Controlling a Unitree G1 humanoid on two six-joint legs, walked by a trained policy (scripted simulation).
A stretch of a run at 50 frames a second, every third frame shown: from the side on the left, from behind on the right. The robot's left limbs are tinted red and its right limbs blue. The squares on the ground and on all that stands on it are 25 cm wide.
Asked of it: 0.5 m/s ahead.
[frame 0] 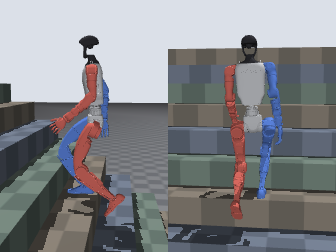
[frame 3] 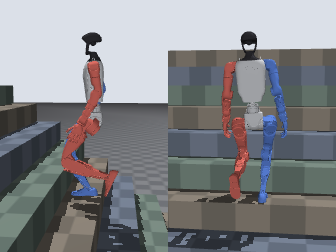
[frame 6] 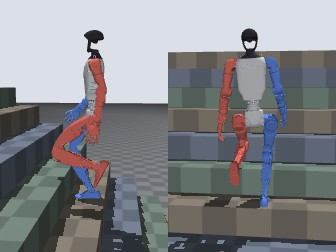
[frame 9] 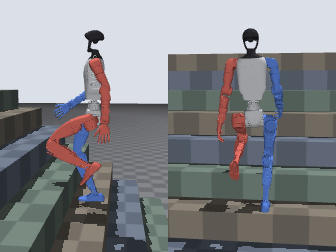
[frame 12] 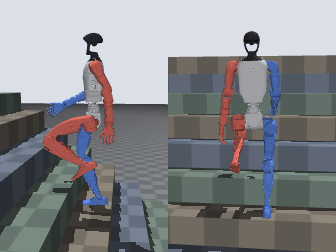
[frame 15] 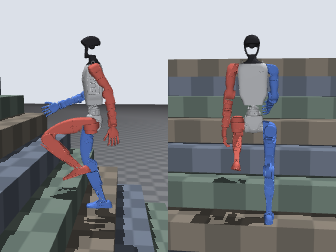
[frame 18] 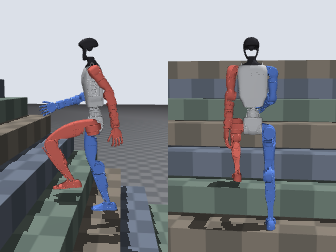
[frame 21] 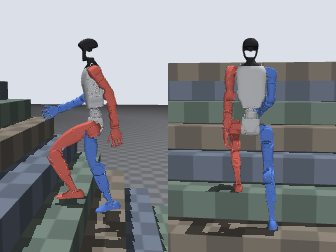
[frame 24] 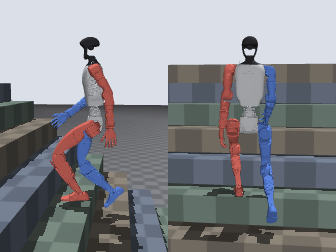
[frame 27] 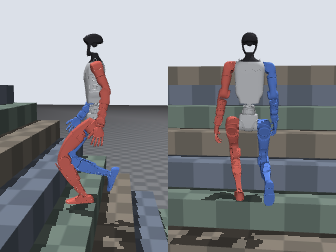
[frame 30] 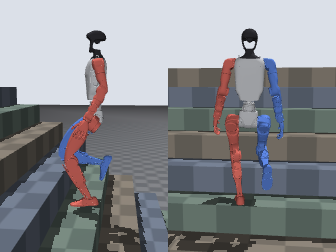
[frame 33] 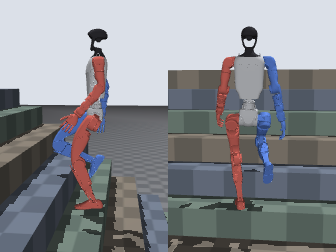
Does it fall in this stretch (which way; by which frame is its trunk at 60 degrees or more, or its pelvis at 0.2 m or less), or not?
no
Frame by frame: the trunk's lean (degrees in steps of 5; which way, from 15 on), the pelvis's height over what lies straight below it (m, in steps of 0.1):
0: 5, 0.6
3: 5, 0.7
6: 5, 0.7
9: 0, 0.7
12: 0, 0.8
15: 5, 0.8
18: 5, 0.8
21: 5, 0.8
24: 5, 0.8
27: 0, 0.7
30: 0, 0.7
33: 0, 0.7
